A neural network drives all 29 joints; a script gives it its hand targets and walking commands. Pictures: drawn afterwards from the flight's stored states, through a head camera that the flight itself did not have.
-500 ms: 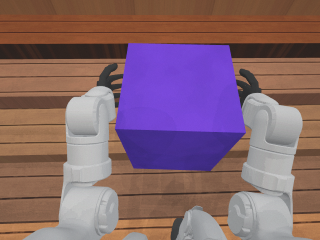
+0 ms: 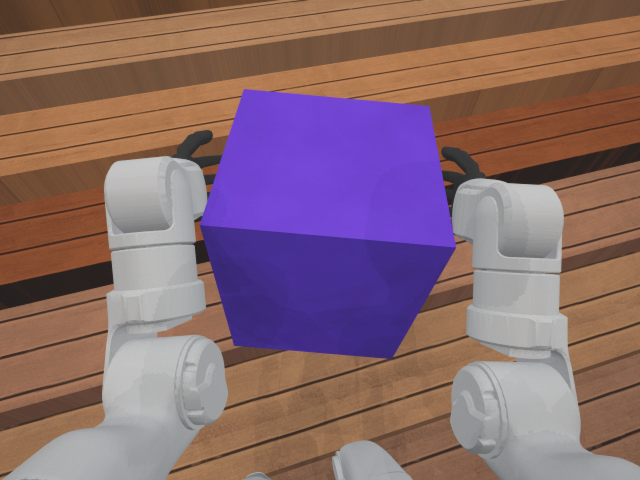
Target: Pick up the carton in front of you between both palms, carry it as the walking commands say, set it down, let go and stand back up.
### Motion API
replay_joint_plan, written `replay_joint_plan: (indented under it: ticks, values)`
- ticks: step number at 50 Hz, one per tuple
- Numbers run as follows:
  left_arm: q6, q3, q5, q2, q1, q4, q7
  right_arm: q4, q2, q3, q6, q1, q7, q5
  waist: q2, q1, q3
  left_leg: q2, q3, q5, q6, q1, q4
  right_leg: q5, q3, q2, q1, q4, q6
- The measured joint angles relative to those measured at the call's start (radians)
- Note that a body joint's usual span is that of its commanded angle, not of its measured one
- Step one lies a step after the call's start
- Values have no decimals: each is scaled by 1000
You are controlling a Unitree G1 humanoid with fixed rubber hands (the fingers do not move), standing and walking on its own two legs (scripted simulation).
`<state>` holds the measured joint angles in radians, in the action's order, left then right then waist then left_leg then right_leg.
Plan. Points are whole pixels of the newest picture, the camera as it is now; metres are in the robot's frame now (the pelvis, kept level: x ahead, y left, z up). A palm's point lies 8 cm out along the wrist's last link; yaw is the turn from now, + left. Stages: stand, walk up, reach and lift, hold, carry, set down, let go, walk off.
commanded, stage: carry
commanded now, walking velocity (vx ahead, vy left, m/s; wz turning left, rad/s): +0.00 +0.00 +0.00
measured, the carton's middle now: (324, 235) +0.39 -0.04 +0.08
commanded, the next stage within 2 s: none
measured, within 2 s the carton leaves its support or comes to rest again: neither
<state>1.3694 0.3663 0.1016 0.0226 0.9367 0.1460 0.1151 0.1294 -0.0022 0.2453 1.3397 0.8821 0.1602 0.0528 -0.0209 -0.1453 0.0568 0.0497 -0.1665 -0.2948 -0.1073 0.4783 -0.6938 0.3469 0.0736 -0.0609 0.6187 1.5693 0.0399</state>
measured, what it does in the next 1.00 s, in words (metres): climbs: right foot, then right foot 0.11 m higher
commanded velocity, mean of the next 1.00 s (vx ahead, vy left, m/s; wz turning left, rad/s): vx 0.16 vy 0.00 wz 0.00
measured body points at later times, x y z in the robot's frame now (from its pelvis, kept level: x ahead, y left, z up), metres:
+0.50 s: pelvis +0.15 -0.01 +0.05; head +0.18 -0.02 +0.50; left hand +0.53 +0.16 +0.16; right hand +0.54 -0.15 +0.16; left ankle +0.08 +0.07 -0.66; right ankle +0.09 -0.10 -0.70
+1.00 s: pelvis +0.29 -0.02 +0.10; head +0.33 +0.00 +0.55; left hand +0.64 +0.18 +0.21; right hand +0.68 -0.12 +0.22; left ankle +0.21 +0.09 -0.44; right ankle +0.33 -0.08 -0.60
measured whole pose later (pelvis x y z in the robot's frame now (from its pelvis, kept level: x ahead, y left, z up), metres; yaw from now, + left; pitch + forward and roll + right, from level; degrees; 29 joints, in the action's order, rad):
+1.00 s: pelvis +0.29 -0.02 +0.10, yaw +2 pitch +4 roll -2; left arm 1.21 0.18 0.01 0.00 0.66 0.01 0.15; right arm -0.04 -0.05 0.27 1.23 0.65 0.13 0.07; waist -0.02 0.11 0.02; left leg 0.05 0.06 -0.35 -0.08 0.72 -1.69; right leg 0.33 -0.13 -0.07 0.49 0.74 0.12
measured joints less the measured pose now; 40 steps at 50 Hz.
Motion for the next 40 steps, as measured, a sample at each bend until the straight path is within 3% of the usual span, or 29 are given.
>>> replay_joint_plan:
  ticks: [3, 7, 9, 11, 13, 15, 18, 21, 24, 26, 27, 28, 30, 32, 35, 37, 40]
  values:
    - [1, 15, 26, -29, 8, -72, -1, -45, 8, 13, -11, 10, 12, -29, 32, -11, 39, -24, 14, 40, 7, -101, 136, 23, -67, 17, 105, -104, 11]
    - [-11, 8, 32, -34, 26, -119, -3, -68, 7, 48, -30, 48, 15, -34, 38, 10, 25, -48, 26, 47, 16, -169, 212, -35, -125, 38, 86, -538, 13]
    - [-18, -3, 33, -37, 13, -113, -4, -50, 9, 59, -28, 56, 12, -29, 58, 35, -13, -68, 41, 37, 21, -174, 206, -38, -146, 27, -25, -675, 11]
    - [-15, -16, 32, -29, 8, -84, -4, -19, 9, 62, -23, 60, 3, -15, 43, 68, -53, -65, 42, 55, 27, -161, 155, -261, -165, 35, -202, -976, 8]
    - [-20, -31, 26, -19, 9, -47, -4, 13, 18, 60, -22, 68, -6, -3, 37, 116, -78, -70, 53, 8, 42, -117, 13, -193, -161, 22, -337, -1179, 13]
    - [-36, -46, 18, -15, 5, -2, -4, 41, 23, 64, -22, 65, -12, 7, 26, 166, -88, -51, 99, -154, 76, -32, -225, -149, -149, 19, -366, -1210, 31]
    - [-54, -70, 3, -20, -43, 49, -4, 70, 12, 77, -11, 33, -19, 36, 10, 215, -101, -18, 130, -220, 91, 75, -443, -145, -136, 36, -395, -1229, 48]
    - [-75, -82, -15, -23, -104, 73, -4, 89, -8, 74, -17, -11, -22, 61, 6, 232, -115, -12, 109, -182, 94, 102, -484, -130, -127, 57, -414, -1226, 41]
    - [-103, -93, -24, -30, -155, 88, -4, 83, -20, 57, -35, -72, -23, 65, 1, 225, -130, 0, 81, -137, 80, -32, -230, -142, -125, 74, -396, -1186, 29]
    - [-122, -102, -31, -29, -181, 84, -4, 76, -24, 41, -53, -101, -23, 62, 15, 202, -126, 1, 74, 41, 80, -207, 124, -175, -134, 68, -355, -1092, 32]
    - [-127, -105, -37, -24, -186, 77, -4, 73, -27, 33, -60, -103, -23, 62, 30, 184, -123, -7, 74, 196, 80, -306, 303, -179, -143, 59, -315, -998, 32]
    - [-137, -110, -44, -15, -182, 72, -4, 65, -26, 28, -71, -101, -24, 61, 38, 162, -116, -7, 85, 181, 69, -365, 402, -79, -142, 55, -252, -842, 27]
    - [-158, -116, -51, -6, -181, 55, -4, 49, -24, 11, -101, -108, -24, 52, 43, 127, -98, -6, 106, 46, 38, -386, 419, 154, -112, 34, -93, -456, 17]
    - [-157, -111, -42, -16, -204, 21, -3, 26, -29, -3, -116, -141, -24, 41, 41, 103, -91, -6, 119, -19, 22, -390, 401, 259, -94, 18, 52, -145, 22]
    - [-144, -112, -23, -39, -234, -44, -1, -30, -32, -13, -122, -189, -23, 21, 38, 82, -75, -18, 136, -57, 29, -407, 385, 309, -116, 18, 237, 85, 24]
    - [-143, -120, -11, -55, -253, -87, 0, -67, -31, -12, -128, -212, -23, 6, 36, 84, -66, -30, 142, -76, 35, -429, 385, 276, -157, 36, 305, 17, 23]
    - [-142, -135, -6, -66, -279, -137, 6, -106, -34, -6, -135, -236, -22, -8, 32, 113, -69, -46, 130, -75, 33, -460, 384, 203, -221, 29, 252, -362, 46]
